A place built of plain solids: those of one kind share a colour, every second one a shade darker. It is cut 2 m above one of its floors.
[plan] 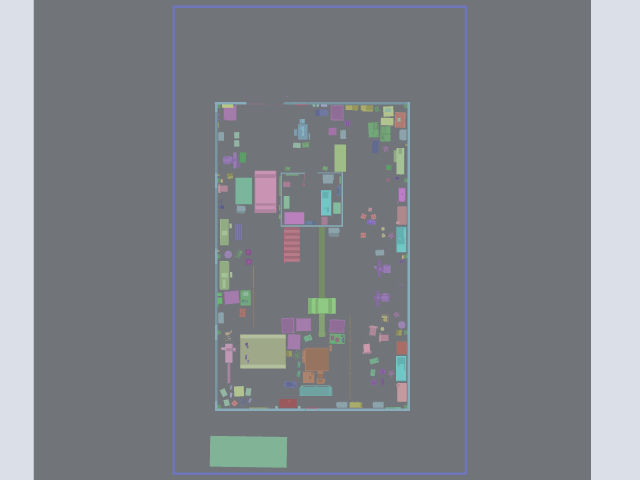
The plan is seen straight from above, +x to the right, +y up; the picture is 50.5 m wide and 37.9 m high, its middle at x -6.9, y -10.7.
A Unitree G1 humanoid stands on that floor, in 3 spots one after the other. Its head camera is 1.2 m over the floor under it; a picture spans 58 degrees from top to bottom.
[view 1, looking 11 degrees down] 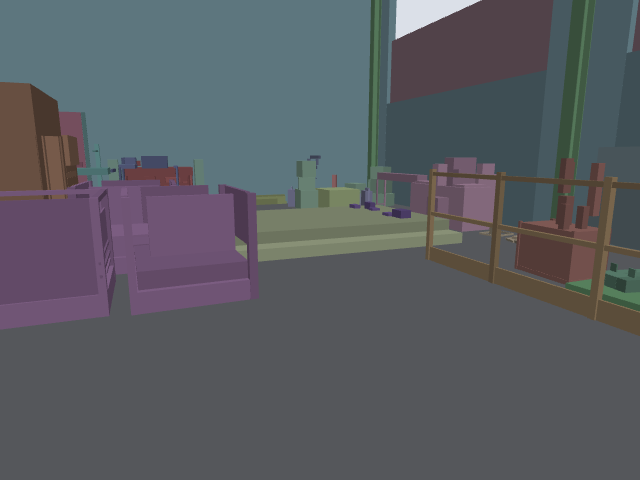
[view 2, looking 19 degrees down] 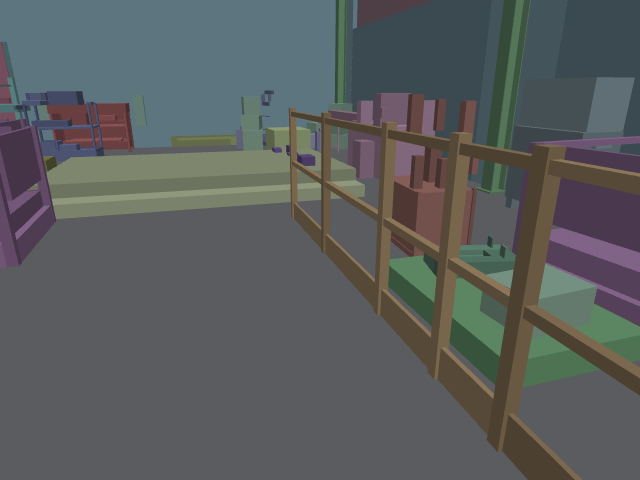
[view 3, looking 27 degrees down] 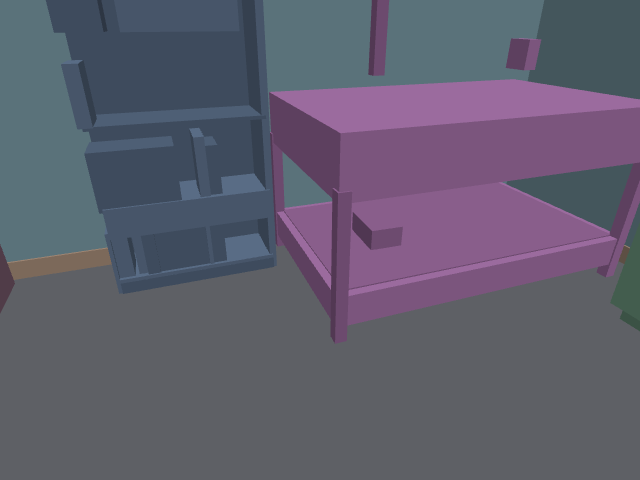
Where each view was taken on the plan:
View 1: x -9.12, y -13.38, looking -112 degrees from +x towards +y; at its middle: raised_slab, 5.54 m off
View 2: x -11.20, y -13.45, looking -107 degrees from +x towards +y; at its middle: walk_barrier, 3.49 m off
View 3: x -7.60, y -7.20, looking -110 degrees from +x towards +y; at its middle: surface_table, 2.15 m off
